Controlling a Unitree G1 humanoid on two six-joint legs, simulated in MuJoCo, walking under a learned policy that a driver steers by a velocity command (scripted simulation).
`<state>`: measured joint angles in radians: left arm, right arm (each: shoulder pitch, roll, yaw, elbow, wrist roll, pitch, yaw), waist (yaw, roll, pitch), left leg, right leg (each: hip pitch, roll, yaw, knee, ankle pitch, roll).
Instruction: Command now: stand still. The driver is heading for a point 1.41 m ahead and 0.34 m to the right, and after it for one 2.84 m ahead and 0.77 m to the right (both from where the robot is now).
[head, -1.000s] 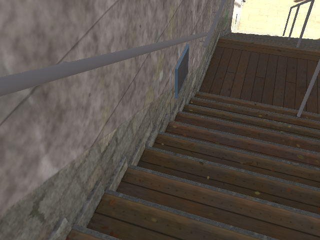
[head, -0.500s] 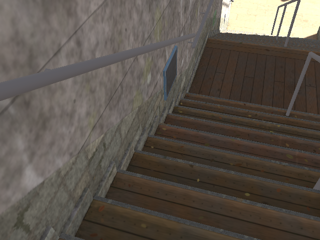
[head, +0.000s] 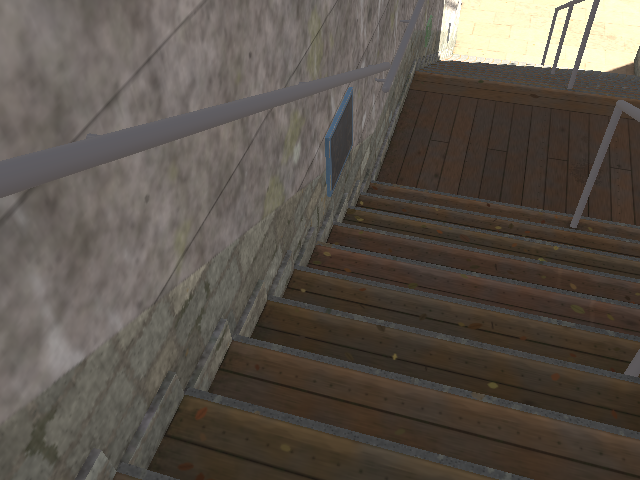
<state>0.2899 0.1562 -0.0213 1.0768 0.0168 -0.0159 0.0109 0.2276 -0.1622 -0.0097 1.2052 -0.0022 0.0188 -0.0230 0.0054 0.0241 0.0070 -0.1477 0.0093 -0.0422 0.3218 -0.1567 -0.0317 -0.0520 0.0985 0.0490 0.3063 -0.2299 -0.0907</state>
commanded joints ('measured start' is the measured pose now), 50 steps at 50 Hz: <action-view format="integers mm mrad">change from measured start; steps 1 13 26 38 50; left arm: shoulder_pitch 45 60 90 208 75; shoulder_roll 89 81 69 161 192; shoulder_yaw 15 17 22 88 116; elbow -17 -7 0 -16 -69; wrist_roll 0 0 1 20 20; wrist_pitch -6 -7 -9 -7 -48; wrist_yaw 3 6 7 4 0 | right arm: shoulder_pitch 40 53 61 -130 289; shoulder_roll -67 -61 -57 -83 -117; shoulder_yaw -9 -11 -20 -45 -78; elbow -9 -7 -25 -160 -83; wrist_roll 0 -1 0 -24 -50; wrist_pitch -3 -4 -7 -23 -47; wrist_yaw -3 -5 -4 5 31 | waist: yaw -1 1 -1 100 -189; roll -25 -26 -27 -125 -52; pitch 45 48 45 208 -22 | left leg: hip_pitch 25 20 12 -408 210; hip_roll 109 109 114 19 -71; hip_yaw -84 -82 -79 78 156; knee -15 -15 -13 246 402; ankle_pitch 121 120 125 -235 -76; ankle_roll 51 49 49 83 132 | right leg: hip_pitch -83 -74 -60 25 -395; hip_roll -202 -202 -205 -342 -191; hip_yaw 142 140 136 398 48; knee -61 -59 -57 -197 457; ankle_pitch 219 241 282 -405 452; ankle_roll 27 27 25 -167 -68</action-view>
